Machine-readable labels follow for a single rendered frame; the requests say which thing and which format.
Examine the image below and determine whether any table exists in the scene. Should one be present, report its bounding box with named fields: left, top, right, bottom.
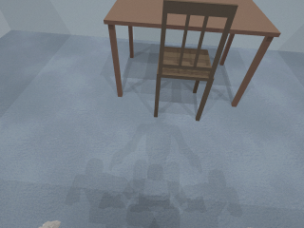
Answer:
left=104, top=0, right=281, bottom=107

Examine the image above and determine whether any chair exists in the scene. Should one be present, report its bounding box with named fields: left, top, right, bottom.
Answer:
left=154, top=0, right=238, bottom=122

